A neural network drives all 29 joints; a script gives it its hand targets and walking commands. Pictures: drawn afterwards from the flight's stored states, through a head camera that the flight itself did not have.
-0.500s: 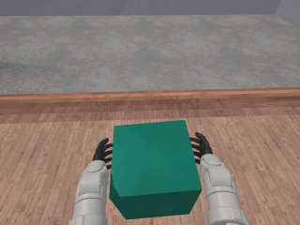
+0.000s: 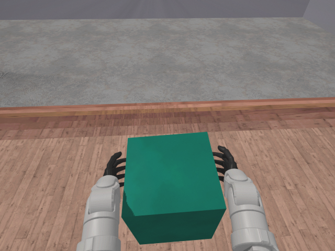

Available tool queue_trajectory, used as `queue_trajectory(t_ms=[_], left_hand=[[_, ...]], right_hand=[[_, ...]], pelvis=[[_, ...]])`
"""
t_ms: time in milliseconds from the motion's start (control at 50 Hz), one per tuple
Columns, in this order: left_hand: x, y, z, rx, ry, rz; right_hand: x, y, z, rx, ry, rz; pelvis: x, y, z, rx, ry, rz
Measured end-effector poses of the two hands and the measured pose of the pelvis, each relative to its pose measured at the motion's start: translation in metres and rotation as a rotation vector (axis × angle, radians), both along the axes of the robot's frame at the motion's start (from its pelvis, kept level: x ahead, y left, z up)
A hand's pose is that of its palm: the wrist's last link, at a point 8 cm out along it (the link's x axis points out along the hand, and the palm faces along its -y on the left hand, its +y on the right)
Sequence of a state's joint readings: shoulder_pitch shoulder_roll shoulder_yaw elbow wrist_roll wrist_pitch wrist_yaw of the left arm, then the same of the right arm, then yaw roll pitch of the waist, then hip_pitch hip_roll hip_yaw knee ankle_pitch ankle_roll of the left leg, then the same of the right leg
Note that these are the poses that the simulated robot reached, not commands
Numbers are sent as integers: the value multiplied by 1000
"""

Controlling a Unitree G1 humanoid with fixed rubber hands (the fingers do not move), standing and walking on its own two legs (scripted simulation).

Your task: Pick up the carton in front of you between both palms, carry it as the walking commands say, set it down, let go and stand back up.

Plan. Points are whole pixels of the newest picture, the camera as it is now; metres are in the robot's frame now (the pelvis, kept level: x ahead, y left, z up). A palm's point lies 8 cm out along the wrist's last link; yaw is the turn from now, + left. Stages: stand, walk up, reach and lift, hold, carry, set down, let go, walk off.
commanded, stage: reach and lift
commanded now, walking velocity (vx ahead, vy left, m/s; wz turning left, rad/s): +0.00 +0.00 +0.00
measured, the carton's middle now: (171, 190) +0.30 +0.00 -0.04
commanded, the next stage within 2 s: hold in 0.54 s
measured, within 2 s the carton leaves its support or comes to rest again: neither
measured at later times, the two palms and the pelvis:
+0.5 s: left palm (110, 179) +0.29 +0.15 +0.04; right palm (231, 171) +0.30 -0.15 +0.05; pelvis +0.01 +0.00 +0.00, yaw +0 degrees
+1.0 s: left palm (110, 179) +0.29 +0.14 +0.05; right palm (235, 173) +0.29 -0.15 +0.06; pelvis +0.00 +0.00 +0.00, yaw +0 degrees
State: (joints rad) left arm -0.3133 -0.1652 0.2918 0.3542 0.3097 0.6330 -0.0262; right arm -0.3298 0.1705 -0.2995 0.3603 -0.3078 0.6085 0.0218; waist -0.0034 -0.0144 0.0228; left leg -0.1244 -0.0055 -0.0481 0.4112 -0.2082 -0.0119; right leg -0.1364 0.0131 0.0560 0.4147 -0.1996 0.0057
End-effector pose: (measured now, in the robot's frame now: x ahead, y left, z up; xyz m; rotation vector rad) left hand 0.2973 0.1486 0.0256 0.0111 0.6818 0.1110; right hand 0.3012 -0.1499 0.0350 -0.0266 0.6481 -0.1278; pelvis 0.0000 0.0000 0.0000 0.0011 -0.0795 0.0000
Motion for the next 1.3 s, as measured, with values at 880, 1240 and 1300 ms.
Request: queue_trajectory(t_ms=[880,1240,1300], left_hand=[[-11,-4,27,13,-13,-4],[-10,-3,28,7,-17,9],[-9,-3,27,9,-17,8]], right_hand=[[-13,-4,24,0,-12,2],[-8,-4,26,4,-17,7],[-7,-3,26,1,-16,9]], pelvis=[[2,-3,3,1,-65,7],[0,-6,3,0,-64,13],[1,-5,3,0,-62,13]])
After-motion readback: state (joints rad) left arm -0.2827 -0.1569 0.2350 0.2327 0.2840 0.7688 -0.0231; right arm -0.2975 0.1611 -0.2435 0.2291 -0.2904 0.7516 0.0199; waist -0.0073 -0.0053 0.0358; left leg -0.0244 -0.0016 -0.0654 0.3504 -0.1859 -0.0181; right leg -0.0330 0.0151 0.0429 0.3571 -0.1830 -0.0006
